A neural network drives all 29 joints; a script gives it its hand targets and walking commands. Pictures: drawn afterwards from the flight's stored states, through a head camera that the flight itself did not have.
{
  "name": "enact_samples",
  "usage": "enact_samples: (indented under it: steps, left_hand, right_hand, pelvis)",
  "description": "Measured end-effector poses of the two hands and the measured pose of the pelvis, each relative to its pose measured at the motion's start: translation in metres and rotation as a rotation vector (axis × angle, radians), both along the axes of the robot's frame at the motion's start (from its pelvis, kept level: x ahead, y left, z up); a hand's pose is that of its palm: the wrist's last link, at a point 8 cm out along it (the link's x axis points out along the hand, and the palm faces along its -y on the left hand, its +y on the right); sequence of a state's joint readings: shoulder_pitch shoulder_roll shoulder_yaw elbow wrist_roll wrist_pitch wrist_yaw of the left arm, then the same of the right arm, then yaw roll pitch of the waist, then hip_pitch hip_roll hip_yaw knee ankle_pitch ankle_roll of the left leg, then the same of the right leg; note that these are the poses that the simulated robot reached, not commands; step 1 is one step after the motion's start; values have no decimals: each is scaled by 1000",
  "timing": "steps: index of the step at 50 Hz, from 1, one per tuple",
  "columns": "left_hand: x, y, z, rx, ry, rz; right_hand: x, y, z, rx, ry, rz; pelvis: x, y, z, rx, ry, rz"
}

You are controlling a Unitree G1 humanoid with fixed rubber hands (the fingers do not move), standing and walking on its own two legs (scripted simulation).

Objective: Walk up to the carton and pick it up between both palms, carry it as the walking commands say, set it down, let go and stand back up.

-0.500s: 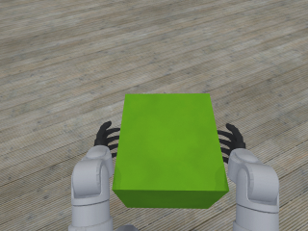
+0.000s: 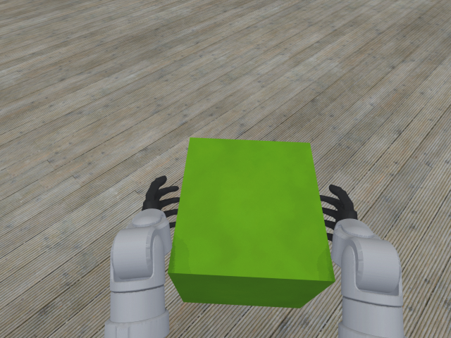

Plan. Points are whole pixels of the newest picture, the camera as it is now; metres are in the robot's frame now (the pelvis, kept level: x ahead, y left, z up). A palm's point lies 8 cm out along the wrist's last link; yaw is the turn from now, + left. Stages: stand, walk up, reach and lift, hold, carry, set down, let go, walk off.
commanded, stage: carry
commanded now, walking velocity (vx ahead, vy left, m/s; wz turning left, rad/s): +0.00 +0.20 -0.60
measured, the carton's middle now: (245, 223) +0.32 +0.00 +0.01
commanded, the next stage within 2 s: none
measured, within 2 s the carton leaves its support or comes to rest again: neither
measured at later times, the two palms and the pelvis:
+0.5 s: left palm (122, 220) +0.28 +0.20 +0.10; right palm (317, 277) +0.19 -0.09 +0.10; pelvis -0.04 +0.13 +0.01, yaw -19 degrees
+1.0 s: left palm (112, 222) +0.28 +0.23 +0.08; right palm out of the picture +0.11 -0.02 +0.09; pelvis -0.04 +0.26 +0.01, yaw -38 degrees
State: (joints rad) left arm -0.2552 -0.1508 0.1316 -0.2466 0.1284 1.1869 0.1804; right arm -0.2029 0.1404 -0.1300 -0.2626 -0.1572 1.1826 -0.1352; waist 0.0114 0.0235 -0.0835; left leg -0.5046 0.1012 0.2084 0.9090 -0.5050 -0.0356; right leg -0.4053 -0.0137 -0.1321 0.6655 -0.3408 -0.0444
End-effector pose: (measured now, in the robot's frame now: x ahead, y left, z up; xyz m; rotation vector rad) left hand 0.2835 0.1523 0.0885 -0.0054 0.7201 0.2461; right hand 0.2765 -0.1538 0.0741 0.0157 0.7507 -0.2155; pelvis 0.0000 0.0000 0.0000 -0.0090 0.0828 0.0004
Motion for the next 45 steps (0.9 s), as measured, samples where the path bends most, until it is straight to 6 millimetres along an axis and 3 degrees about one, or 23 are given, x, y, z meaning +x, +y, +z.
enact_samples:
  steps: [3, 7, 14, 19, 27, 30, 34, 38, 45]
  left_hand:
    - [-4, -3, -7, 7, 59, -57]
    - [-4, 4, -4, -2, 41, -105]
    - [1, 37, -2, -43, -26, -155]
    - [-9, 56, -7, -56, 32, -182]
    - [-4, 42, 9, -31, -21, -292]
    - [-6, 28, 5, 4, -22, -356]
    - [-13, 21, -5, 33, 58, -443]
    - [-13, 23, -3, 29, 53, -502]
    - [3, 48, -3, -21, -3, -564]
  right_hand:
    - [-21, -2, -5, 2, 57, -60]
    - [-35, 6, 4, 0, 38, -120]
    - [-45, 43, 18, -50, -22, -182]
    - [-64, 64, 18, -67, 34, -205]
    - [-95, 58, 20, -33, -23, -323]
    - [-114, 52, 8, -13, -25, -384]
    - [-145, 57, -1, -1, 53, -475]
    - [-161, 68, 6, -3, 48, -547]
    - [-160, 103, 20, -45, -11, -626]
  pelvis:
    - [-7, 12, 6, 10, -9, -32]
    - [-17, 32, 10, 24, -3, -83]
    - [-26, 83, 2, 33, 5, -171]
    - [-32, 110, 10, -4, -4, -249]
    - [-41, 136, 7, -7, 6, -358]
    - [-46, 144, 0, -6, 6, -404]
    - [-51, 161, 8, 9, -9, -448]
    - [-53, 184, 12, 20, -8, -500]
    - [-44, 235, 2, 28, 3, -587]
